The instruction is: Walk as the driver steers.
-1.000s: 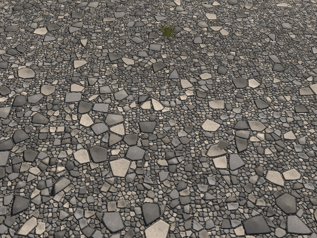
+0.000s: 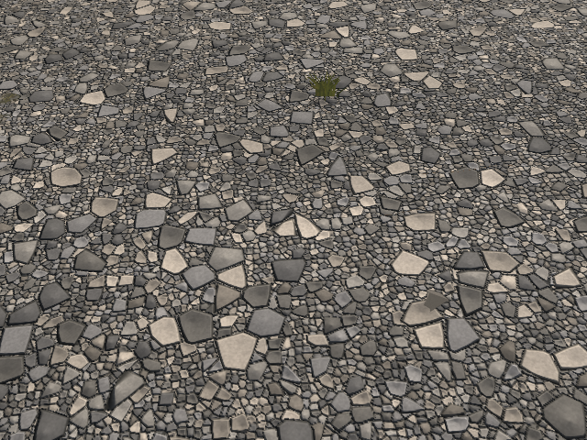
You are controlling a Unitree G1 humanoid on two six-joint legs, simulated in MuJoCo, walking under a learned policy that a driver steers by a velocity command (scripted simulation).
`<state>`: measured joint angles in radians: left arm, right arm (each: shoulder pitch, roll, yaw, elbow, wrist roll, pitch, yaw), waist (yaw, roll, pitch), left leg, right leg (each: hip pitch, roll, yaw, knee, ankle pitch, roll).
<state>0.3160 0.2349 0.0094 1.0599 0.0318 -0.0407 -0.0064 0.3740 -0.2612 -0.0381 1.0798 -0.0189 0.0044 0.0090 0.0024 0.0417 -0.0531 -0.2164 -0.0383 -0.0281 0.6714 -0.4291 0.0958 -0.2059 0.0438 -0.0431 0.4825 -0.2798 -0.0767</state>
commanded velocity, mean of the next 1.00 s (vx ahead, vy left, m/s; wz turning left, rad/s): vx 0.12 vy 0.00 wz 0.24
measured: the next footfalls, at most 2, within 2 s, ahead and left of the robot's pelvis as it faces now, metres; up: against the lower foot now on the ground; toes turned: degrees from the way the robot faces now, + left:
left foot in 0.52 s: +0.43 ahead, +0.07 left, -0.17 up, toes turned +5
right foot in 1.02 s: +0.46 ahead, -0.11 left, -0.17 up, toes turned +22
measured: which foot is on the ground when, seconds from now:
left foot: up 0.00-0.50, down 0.52-1.00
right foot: down 0.00-0.50, up 0.52-1.00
